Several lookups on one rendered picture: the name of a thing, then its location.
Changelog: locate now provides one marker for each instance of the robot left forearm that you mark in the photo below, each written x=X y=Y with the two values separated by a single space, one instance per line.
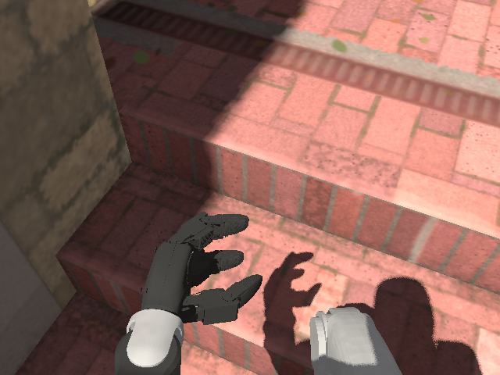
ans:
x=152 y=344

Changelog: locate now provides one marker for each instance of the robot left hand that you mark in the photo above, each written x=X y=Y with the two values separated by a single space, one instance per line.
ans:
x=175 y=270

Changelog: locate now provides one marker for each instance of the right robot thigh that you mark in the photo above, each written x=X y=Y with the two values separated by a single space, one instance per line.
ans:
x=346 y=342

